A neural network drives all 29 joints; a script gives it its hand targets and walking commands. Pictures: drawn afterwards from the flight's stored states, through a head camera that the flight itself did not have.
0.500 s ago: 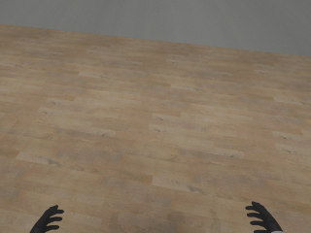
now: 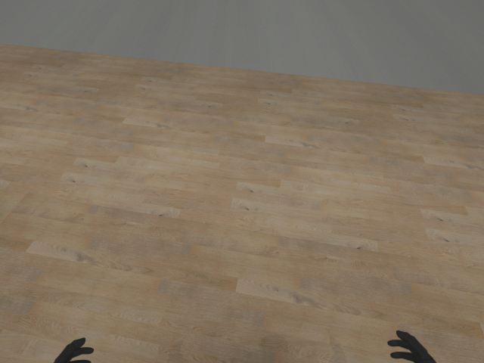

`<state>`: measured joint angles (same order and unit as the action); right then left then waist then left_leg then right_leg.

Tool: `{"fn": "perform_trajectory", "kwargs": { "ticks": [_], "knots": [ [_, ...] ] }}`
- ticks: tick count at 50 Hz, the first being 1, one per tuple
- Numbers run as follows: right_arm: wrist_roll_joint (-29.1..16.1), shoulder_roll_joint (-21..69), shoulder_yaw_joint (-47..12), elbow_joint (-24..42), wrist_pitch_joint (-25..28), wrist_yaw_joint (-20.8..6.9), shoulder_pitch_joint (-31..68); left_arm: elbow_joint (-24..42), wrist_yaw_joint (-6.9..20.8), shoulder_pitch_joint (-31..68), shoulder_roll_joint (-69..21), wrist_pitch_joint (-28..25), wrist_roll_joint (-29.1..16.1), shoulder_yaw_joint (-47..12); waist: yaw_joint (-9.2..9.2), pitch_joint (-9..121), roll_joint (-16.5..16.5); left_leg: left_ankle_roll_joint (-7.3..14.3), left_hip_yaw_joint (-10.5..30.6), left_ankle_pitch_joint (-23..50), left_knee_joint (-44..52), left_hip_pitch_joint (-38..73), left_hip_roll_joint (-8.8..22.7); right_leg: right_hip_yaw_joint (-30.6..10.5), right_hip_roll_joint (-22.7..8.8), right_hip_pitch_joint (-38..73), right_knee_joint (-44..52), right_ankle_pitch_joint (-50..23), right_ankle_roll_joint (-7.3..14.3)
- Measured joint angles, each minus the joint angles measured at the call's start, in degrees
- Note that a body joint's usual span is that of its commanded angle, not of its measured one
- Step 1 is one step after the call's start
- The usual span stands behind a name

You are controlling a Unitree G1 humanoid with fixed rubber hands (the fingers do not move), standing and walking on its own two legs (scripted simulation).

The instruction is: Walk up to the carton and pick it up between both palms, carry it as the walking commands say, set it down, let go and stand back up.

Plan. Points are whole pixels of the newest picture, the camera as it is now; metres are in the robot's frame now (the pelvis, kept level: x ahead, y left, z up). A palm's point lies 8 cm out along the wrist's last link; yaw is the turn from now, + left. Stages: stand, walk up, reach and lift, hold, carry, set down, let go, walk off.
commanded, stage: stand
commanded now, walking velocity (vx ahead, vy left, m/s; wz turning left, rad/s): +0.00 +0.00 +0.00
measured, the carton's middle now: out of the picture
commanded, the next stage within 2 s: walk up in 0.96 s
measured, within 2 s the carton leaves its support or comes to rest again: neither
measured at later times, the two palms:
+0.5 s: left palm out of the picture +0.10 +0.31 -0.10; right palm out of the picture +0.10 -0.31 -0.10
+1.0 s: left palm out of the picture +0.11 +0.31 -0.10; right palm out of the picture +0.11 -0.31 -0.10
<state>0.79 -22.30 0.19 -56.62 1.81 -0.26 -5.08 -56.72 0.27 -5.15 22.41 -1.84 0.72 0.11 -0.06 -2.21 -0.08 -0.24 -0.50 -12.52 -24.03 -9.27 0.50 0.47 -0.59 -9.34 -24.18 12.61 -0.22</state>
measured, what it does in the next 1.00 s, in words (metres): stands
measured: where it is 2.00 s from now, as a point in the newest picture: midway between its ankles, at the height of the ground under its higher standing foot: outside the picture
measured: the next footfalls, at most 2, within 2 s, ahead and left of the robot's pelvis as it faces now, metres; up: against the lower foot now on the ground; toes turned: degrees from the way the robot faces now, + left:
left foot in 1.70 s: -0.06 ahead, +0.10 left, +0.00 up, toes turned +27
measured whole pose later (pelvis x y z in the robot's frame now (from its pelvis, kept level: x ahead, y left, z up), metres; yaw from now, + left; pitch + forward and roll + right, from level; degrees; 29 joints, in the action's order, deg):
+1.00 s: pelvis +0.01 +0.00 +0.01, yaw +0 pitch -2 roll +0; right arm 0.7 -22.7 0.5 -60.9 1.1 0.0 -4.6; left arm -60.7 -0.1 -4.6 22.8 -1.2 0.6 0.1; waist -0.1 -2.5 -0.1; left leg -0.4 -0.3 -10.5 -19.0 -6.4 0.6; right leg 0.5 -0.7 -6.5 -19.3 10.7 -0.4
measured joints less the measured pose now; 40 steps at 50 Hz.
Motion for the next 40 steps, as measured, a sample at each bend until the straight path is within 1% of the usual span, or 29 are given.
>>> {"fn": "perform_trajectory", "kwargs": {
  "ticks": [15,40],
  "knots": [
    [-0.02,-0.13,0.13,-3.27,-0.31,0.09,0.18,-3.16,-0.13,0.22,0.17,0.30,-0.02,-0.07,0.02,-0.14,-0.03,-0.05,0.03,1.69,3.08,1.48,-0.02,-0.02,-0.05,1.44,2.98,-1.64,-0.08],
    [-0.09,-0.31,0.29,-4.25,-0.63,0.21,0.44,-4.04,-0.33,0.48,0.33,0.59,-0.11,-0.08,-0.01,-0.26,0.00,-0.16,0.17,2.06,4.61,2.52,0.03,0.02,-0.08,2.52,4.55,-2.00,-0.14]
  ]
}}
